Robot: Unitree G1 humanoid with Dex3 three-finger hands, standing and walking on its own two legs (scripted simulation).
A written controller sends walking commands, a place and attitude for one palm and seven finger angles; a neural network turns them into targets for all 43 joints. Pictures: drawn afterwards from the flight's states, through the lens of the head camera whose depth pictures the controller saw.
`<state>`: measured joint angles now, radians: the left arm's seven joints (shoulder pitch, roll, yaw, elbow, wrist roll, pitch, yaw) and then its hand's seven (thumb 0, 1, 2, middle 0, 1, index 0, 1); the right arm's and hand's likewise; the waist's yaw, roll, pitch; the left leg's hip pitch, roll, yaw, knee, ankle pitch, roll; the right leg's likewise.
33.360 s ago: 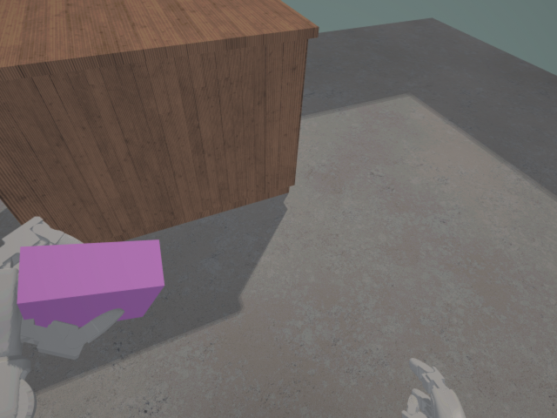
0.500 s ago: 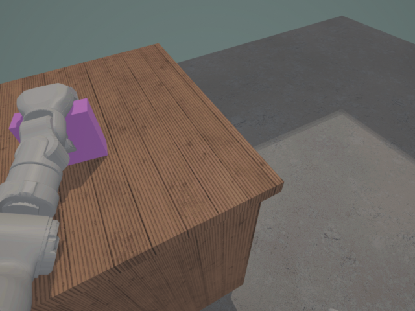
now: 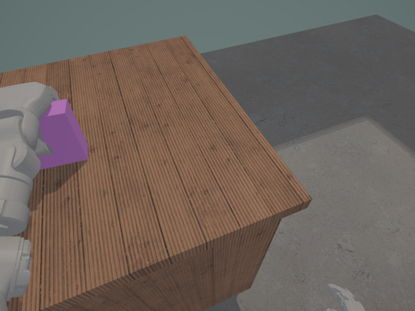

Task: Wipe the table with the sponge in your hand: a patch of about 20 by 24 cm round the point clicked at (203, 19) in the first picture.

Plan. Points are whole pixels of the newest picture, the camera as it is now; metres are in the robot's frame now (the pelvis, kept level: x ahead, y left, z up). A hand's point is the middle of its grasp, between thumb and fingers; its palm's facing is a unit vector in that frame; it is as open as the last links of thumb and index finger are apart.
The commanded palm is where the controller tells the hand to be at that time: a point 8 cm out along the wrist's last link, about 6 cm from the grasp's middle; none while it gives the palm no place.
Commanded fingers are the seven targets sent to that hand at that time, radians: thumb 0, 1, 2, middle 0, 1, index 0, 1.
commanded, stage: wipe back along the first lane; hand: left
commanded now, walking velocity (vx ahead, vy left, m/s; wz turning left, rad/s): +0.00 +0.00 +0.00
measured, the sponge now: (45, 144) +0.38 +0.36 +0.12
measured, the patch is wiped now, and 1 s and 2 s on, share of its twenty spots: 1.00 1.00 1.00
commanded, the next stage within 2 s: lift the sponge slowly off the table in 1.56 s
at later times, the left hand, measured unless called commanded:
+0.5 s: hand (44, 149) +0.34 +0.31 +0.16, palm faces +0.02 -0.01 -1.00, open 9.5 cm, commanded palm +0.31 +0.31 +0.20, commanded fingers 0.00 0.10 1.30 -1.20 -1.60 -1.20 -1.60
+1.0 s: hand (46, 162) +0.31 +0.30 +0.15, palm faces +0.06 +0.01 -1.00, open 9.5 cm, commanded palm +0.26 +0.28 +0.18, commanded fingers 0.00 0.10 1.30 -1.20 -1.60 -1.20 -1.60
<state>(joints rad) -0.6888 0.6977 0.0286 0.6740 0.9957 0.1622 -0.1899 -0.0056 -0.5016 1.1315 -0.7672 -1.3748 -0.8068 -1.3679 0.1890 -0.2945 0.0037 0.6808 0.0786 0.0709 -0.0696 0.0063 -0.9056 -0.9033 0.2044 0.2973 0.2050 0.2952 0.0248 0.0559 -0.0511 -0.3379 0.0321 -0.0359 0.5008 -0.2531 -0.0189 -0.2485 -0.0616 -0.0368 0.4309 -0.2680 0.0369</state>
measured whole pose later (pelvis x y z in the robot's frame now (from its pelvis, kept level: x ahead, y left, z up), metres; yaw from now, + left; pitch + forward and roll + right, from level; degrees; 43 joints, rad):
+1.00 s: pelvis -0.01 -0.02 +0.00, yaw +0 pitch +1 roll +0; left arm -0.28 0.59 -0.01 0.18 0.93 0.39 -0.12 -0.01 -0.45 1.09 -0.73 -1.39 -0.77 -1.39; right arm 0.14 -0.30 0.02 0.65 0.09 0.09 -0.04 0.01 -0.91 -0.90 0.20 0.30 0.20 0.30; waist 0.06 0.11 -0.08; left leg -0.29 0.04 -0.04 0.53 -0.26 -0.04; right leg -0.22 -0.05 -0.03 0.51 -0.31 0.03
